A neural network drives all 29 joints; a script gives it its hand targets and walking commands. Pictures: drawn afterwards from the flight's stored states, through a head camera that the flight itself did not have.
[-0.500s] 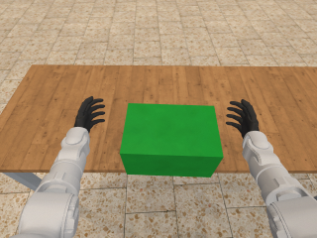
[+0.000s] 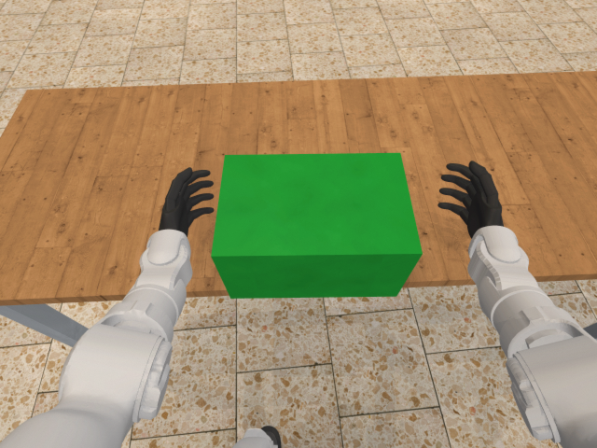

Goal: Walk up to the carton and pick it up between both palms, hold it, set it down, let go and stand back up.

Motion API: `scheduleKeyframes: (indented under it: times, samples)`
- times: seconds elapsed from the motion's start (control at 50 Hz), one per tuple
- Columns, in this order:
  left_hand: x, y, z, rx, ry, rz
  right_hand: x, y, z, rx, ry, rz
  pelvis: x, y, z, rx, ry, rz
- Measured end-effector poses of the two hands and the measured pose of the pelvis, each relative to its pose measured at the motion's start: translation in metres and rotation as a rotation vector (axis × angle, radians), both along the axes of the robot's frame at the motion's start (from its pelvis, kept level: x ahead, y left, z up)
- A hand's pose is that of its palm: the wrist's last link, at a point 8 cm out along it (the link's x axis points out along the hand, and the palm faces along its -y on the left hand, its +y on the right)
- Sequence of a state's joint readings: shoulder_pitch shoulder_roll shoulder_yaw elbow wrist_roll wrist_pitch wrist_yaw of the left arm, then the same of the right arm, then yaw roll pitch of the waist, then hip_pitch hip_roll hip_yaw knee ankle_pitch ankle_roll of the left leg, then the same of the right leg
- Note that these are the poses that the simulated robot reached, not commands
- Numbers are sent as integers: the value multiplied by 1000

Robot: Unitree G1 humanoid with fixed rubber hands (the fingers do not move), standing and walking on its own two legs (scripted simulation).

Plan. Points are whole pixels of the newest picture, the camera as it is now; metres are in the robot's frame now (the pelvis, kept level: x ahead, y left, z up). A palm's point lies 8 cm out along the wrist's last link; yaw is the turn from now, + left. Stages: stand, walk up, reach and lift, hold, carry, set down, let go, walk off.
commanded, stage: reach and lift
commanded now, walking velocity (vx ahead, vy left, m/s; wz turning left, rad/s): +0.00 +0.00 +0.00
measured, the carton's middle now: (313, 227) +0.43 +0.02 -0.01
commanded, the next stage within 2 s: none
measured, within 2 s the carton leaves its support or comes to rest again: neither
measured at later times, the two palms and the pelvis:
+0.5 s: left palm (191, 222) +0.42 +0.20 +0.02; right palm (440, 210) +0.44 -0.15 +0.04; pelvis +0.01 +0.00 +0.00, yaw +0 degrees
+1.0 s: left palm (188, 219) +0.42 +0.20 +0.02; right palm (436, 210) +0.44 -0.15 +0.04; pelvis +0.00 +0.01 +0.00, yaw +0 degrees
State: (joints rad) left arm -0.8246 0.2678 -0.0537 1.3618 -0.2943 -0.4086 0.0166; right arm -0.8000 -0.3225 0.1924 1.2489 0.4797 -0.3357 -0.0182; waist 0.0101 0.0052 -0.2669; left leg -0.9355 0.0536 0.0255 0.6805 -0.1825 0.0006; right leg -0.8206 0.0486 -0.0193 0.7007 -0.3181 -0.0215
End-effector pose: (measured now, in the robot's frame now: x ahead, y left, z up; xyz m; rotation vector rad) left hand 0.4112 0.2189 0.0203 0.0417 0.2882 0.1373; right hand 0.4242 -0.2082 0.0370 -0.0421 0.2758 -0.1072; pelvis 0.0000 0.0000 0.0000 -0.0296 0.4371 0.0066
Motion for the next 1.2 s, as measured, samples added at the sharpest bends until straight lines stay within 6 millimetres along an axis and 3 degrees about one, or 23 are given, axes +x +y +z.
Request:
scheduleKeyframes:
  times: [0.12, 0.3, 0.58, 0.96, 1.2]
  samples:
    - [0, -5, -8, -5, -11, 3, 7, 21, -6, 28, -21, 52, -3, 0, -5, 2, 25, 1]
    - [8, -18, -3, -19, -42, -4, 16, 54, -6, 47, -41, 50, 1, 1, -4, -6, 17, 12]
    - [3, -20, 1, -8, -31, 13, 14, 56, 3, 22, -42, 24, 12, 5, 5, -16, -31, 8]
    - [9, -15, 0, -50, -55, 28, 14, 62, 2, 20, -25, 5, 4, 8, 0, -11, -17, 2]
    - [-1, -13, 5, -8, -55, -2, -2, 66, 4, 14, -58, 7, 9, 12, 14, -7, -80, 9]
